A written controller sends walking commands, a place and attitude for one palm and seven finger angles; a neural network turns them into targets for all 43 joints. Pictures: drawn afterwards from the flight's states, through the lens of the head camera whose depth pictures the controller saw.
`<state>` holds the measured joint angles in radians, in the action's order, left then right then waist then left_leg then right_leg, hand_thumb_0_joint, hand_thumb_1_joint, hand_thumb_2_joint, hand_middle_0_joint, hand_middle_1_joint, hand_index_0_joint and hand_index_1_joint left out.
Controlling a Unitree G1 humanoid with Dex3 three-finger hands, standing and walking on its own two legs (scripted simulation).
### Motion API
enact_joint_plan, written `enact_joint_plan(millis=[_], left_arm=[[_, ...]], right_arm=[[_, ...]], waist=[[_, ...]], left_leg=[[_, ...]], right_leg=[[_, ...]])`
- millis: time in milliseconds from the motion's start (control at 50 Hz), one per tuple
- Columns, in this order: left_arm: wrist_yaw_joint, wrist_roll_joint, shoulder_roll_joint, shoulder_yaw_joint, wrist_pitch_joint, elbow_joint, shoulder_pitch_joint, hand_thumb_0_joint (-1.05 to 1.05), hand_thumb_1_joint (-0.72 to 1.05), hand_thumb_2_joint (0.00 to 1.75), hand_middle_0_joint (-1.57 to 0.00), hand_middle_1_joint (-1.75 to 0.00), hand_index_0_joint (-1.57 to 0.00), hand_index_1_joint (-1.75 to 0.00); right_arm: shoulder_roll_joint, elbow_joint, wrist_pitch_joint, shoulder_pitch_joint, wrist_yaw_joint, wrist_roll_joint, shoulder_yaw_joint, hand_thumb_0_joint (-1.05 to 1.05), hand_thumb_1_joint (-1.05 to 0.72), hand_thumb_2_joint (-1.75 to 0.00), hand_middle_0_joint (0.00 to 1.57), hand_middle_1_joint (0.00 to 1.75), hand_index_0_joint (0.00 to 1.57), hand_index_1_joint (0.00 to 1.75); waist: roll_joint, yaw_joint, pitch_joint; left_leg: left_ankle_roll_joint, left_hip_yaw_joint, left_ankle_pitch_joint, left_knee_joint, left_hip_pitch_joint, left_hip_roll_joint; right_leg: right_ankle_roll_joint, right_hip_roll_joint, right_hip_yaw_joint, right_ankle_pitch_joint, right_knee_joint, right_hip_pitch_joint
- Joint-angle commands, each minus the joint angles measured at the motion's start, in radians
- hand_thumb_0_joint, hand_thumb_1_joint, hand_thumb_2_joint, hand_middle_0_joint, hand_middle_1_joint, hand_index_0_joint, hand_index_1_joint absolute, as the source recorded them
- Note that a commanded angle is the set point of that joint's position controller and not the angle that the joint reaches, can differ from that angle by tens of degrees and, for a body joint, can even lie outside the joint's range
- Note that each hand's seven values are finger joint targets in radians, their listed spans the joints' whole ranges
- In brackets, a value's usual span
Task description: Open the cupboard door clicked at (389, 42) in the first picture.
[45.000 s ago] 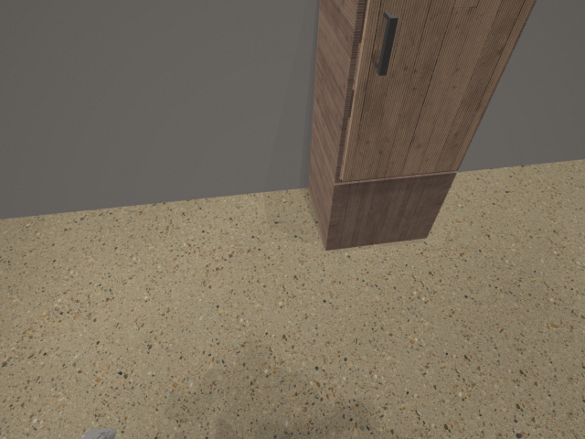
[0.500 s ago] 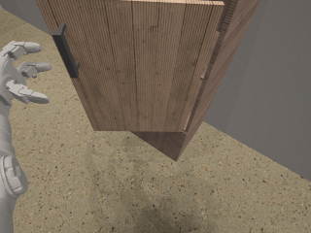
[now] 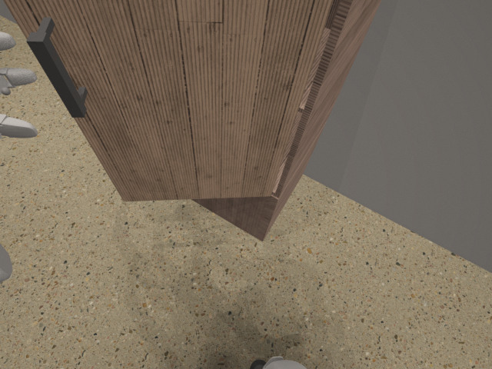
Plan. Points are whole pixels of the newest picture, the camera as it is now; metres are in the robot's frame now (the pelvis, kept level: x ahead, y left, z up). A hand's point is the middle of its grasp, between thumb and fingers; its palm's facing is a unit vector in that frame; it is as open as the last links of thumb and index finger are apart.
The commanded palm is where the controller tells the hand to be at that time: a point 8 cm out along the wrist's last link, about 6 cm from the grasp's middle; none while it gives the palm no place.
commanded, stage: move the hooked fingers beside the handle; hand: left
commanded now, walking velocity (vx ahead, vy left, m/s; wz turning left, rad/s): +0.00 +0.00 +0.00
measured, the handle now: (64, 71) +0.54 +0.24 +0.14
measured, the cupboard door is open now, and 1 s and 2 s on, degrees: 36 36 37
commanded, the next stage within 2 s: slide the fingers in behind the handle in 0.66 s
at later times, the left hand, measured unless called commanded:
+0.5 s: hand (8, 95) +0.49 +0.30 +0.14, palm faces +0.00 -1.00 +0.02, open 14.0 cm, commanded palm +0.46 +0.34 +0.14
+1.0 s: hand (22, 101) +0.47 +0.27 +0.15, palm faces -0.02 -1.00 +0.01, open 14.0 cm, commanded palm +0.45 +0.32 +0.14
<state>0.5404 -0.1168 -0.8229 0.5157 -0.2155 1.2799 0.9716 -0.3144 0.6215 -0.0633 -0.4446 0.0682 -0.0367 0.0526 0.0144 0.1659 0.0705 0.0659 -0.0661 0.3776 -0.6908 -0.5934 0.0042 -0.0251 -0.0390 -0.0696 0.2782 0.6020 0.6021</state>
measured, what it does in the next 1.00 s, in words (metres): stands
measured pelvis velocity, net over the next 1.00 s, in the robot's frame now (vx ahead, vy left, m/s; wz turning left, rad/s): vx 0.00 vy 0.01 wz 0.02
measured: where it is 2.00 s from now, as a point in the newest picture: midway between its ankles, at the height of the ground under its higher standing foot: outside the picture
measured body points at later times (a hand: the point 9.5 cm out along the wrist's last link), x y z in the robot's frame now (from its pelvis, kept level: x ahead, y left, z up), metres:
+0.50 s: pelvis +0.00 +0.01 +0.00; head +0.11 +0.03 +0.43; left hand +0.48 +0.35 +0.15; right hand +0.00 -0.27 -0.10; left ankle -0.03 +0.07 -0.72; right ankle +0.00 -0.11 -0.72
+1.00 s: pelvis +0.00 +0.01 +0.00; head +0.08 +0.03 +0.44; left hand +0.47 +0.33 +0.15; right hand +0.01 -0.27 -0.11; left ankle -0.03 +0.07 -0.72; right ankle +0.00 -0.11 -0.72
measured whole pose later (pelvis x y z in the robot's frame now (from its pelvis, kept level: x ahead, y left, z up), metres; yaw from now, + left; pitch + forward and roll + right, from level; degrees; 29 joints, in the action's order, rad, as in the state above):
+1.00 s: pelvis +0.00 +0.01 +0.00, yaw +1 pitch +15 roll -3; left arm 0.49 -0.14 -0.71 0.44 -0.21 1.21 0.95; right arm -0.30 0.61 -0.06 -0.42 0.06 -0.04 0.05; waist 0.02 0.15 0.09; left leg 0.07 -0.05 0.39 -0.73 -0.61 0.00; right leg -0.02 -0.03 -0.09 0.29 0.63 0.60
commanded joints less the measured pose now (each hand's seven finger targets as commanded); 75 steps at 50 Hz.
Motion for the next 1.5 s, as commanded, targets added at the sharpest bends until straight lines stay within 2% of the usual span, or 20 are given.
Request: enact_joint_plan(millis=[0,60,120,200,240,280,360,520,580,620,800,840,920,1000,1040,1100,1180,1220,1420,1480], left_arm=[[0.038,-0.052,-0.298,0.015,-0.045,-0.188,0.393,0.00,-0.50,0.30,-0.30,-1.20,-0.30,-1.20],[0.033,-0.038,-0.318,0.006,-0.037,-0.189,0.442,0.00,-0.50,0.30,-0.30,-1.20,-0.30,-1.20],[0.018,-0.038,-0.310,0.005,-0.069,-0.279,0.490,0.00,-0.50,0.30,-0.30,-1.20,-0.30,-1.20],[0.021,-0.048,-0.285,-0.007,-0.053,-0.209,0.471,0.00,-0.50,0.30,-0.30,-1.20,-0.30,-1.20],[0.014,-0.032,-0.321,0.012,-0.036,-0.176,0.458,0.00,-0.50,0.30,-0.30,-1.20,-0.30,-1.20],[0.006,-0.030,-0.320,0.013,-0.045,-0.228,0.457,0.00,-0.50,0.30,-0.30,-1.20,-0.30,-1.20],[0.002,-0.032,-0.315,0.024,-0.050,-0.220,0.418,0.00,-0.50,0.30,-0.30,-1.20,-0.30,-1.20],[0.016,-0.056,-0.293,0.031,-0.058,-0.292,0.373,0.00,-0.50,0.30,-0.30,-1.20,-0.30,-1.20],[0.019,-0.068,-0.257,0.007,-0.051,-0.262,0.389,0.00,-0.50,0.30,-0.30,-1.20,-0.30,-1.20],[0.013,-0.058,-0.229,-0.023,-0.048,-0.273,0.415,0.00,-0.50,0.30,-0.30,-1.20,-0.30,-1.20],[-0.021,-0.059,-0.177,-0.049,-0.065,-0.286,0.439,0.00,-0.50,0.30,-0.30,-1.20,-0.30,-1.20],[-0.030,-0.057,-0.191,-0.036,-0.053,-0.240,0.401,0.00,-0.50,0.30,-0.30,-1.20,-0.30,-1.20],[-0.047,-0.052,-0.166,-0.055,-0.067,-0.306,0.438,0.00,-0.50,0.30,-0.30,-1.20,-0.30,-1.20],[-0.068,-0.061,-0.167,-0.036,-0.065,-0.272,0.413,0.00,-0.50,0.30,-0.30,-1.20,-0.30,-1.20],[-0.075,-0.051,-0.124,-0.077,-0.062,-0.271,0.439,0.00,-0.50,0.30,-0.30,-1.20,-0.30,-1.20],[-0.097,-0.045,-0.176,-0.035,-0.076,-0.313,0.473,0.00,-0.50,0.30,-0.30,-1.20,-0.30,-1.20],[-0.105,-0.048,-0.136,-0.068,-0.072,-0.253,0.475,0.00,-0.50,0.30,-0.30,-1.20,-0.30,-1.20],[-0.109,-0.037,-0.175,-0.043,-0.075,-0.263,0.484,0.00,-0.50,0.30,-0.30,-1.20,-0.30,-1.20],[-0.102,-0.047,-0.154,-0.044,-0.067,-0.258,0.422,0.00,-0.50,0.30,-0.30,-1.20,-0.30,-1.20],[-0.103,-0.055,-0.147,-0.043,-0.076,-0.320,0.409,0.00,-0.50,0.30,-0.30,-1.20,-0.30,-1.20]], right_arm=[[-0.201,-0.056,0.001,-0.139,0.013,0.000,-0.068,0.00,-0.90,-0.90,0.20,0.30,0.20,0.30],[-0.201,-0.051,0.001,-0.142,0.017,-0.003,-0.065,0.00,-0.90,-0.90,0.20,0.30,0.20,0.30],[-0.196,-0.043,0.001,-0.151,0.016,0.004,-0.071,0.00,-0.90,-0.90,0.20,0.30,0.20,0.30],[-0.196,-0.035,0.000,-0.147,0.014,0.001,-0.065,0.00,-0.90,-0.90,0.20,0.30,0.20,0.30],[-0.199,-0.035,0.000,-0.151,0.015,0.002,-0.062,0.00,-0.90,-0.90,0.20,0.30,0.20,0.30],[-0.195,-0.053,0.000,-0.148,0.014,0.003,-0.062,0.00,-0.90,-0.90,0.20,0.30,0.20,0.30],[-0.193,-0.061,-0.005,-0.151,0.006,0.007,-0.068,0.00,-0.90,-0.90,0.20,0.30,0.20,0.30],[-0.189,-0.077,-0.010,-0.140,-0.003,0.004,-0.071,0.00,-0.90,-0.90,0.20,0.30,0.20,0.30],[-0.191,-0.070,-0.011,-0.134,-0.001,0.003,-0.069,0.00,-0.90,-0.90,0.20,0.30,0.20,0.30],[-0.187,-0.064,-0.007,-0.132,-0.001,0.003,-0.069,0.00,-0.90,-0.90,0.20,0.30,0.20,0.30],[-0.181,-0.054,0.009,-0.121,-0.002,0.007,-0.066,0.00,-0.90,-0.90,0.20,0.30,0.20,0.30],[-0.185,-0.056,0.008,-0.119,-0.002,0.005,-0.064,0.00,-0.90,-0.90,0.20,0.30,0.20,0.30],[-0.178,-0.067,0.015,-0.108,-0.002,0.005,-0.065,0.00,-0.90,-0.90,0.20,0.30,0.20,0.30],[-0.180,-0.067,0.018,-0.106,-0.001,0.003,-0.064,0.00,-0.90,-0.90,0.20,0.30,0.20,0.30],[-0.176,-0.066,0.024,-0.100,0.000,0.000,-0.063,0.00,-0.90,-0.90,0.20,0.30,0.20,0.30],[-0.179,-0.059,0.029,-0.108,0.003,0.006,-0.064,0.00,-0.90,-0.90,0.20,0.30,0.20,0.30],[-0.178,-0.055,0.038,-0.110,0.007,0.001,-0.057,0.00,-0.90,-0.90,0.20,0.30,0.20,0.30],[-0.178,-0.051,0.042,-0.114,0.007,0.003,-0.058,0.00,-0.90,-0.90,0.20,0.30,0.20,0.30],[-0.172,-0.064,0.042,-0.113,0.001,0.000,-0.060,0.00,-0.90,-0.90,0.20,0.30,0.20,0.30],[-0.168,-0.079,0.042,-0.108,-0.001,0.000,-0.064,0.00,-0.90,-0.90,0.20,0.30,0.20,0.30]], waist=[[0.095,-0.013,0.379],[0.120,0.004,0.364],[0.213,0.001,0.467],[0.167,0.008,0.420],[0.160,0.002,0.393],[0.207,-0.014,0.437],[0.138,-0.013,0.439],[0.179,-0.035,0.475],[0.136,-0.020,0.393],[0.191,-0.015,0.396],[0.196,-0.016,0.422],[0.132,-0.017,0.373],[0.192,-0.023,0.417],[0.117,-0.021,0.391],[0.138,-0.011,0.359],[0.171,-0.021,0.416],[0.091,0.000,0.354],[0.121,-0.010,0.402],[0.084,-0.020,0.405],[0.125,-0.034,0.428]], left_leg=[[-0.024,0.109,-0.501,0.030,0.261,0.019],[-0.019,0.110,-0.426,0.029,0.223,0.015],[-0.045,0.133,-0.556,0.007,0.360,0.026],[-0.040,0.134,-0.544,0.004,0.322,0.027],[-0.036,0.131,-0.506,0.005,0.276,0.023],[-0.049,0.136,-0.584,0.000,0.313,0.023],[-0.046,0.136,-0.592,-0.006,0.312,0.030],[-0.066,0.146,-0.706,-0.008,0.383,0.039],[-0.057,0.145,-0.644,0.003,0.339,0.038],[-0.067,0.154,-0.644,0.005,0.369,0.040],[-0.078,0.166,-0.642,0.006,0.393,0.041],[-0.066,0.156,-0.565,0.013,0.331,0.038],[-0.072,0.160,-0.581,0.014,0.372,0.036],[-0.055,0.149,-0.514,0.022,0.321,0.033],[-0.052,0.147,-0.466,0.031,0.307,0.030],[-0.057,0.152,-0.485,0.028,0.341,0.031],[-0.036,0.140,-0.401,0.035,0.261,0.023],[-0.037,0.136,-0.413,0.032,0.270,0.021],[-0.023,0.108,-0.410,0.032,0.223,0.015],[-0.023,0.103,-0.443,0.033,0.246,0.013]], right_leg=[[0.008,0.001,0.054,-0.367,-0.020,-0.159],[0.008,0.004,0.058,-0.316,-0.021,-0.137],[0.000,-0.004,0.048,-0.326,-0.008,-0.096],[0.001,-0.006,0.044,-0.329,-0.007,-0.090],[0.002,-0.003,0.046,-0.319,-0.006,-0.095],[-0.005,-0.004,0.040,-0.347,0.010,-0.103],[0.004,-0.007,0.038,-0.356,0.007,-0.111],[0.002,-0.012,0.033,-0.373,0.011,-0.108],[-0.002,-0.013,0.027,-0.342,0.004,-0.090],[0.000,-0.012,0.026,-0.312,0.001,-0.053],[-0.004,-0.010,0.023,-0.297,0.003,-0.058],[-0.002,-0.009,0.024,-0.281,-0.001,-0.070],[-0.005,-0.006,0.027,-0.282,0.003,-0.075],[-0.002,-0.006,0.031,-0.283,-0.001,-0.102],[-0.003,-0.003,0.032,-0.260,-0.007,-0.087],[-0.006,-0.002,0.035,-0.265,-0.001,-0.098],[-0.003,0.000,0.040,-0.260,-0.009,-0.124],[-0.003,0.002,0.049,-0.284,-0.004,-0.146],[0.003,0.003,0.059,-0.346,-0.004,-0.209],[-0.002,0.004,0.059,-0.369,0.001,-0.226]])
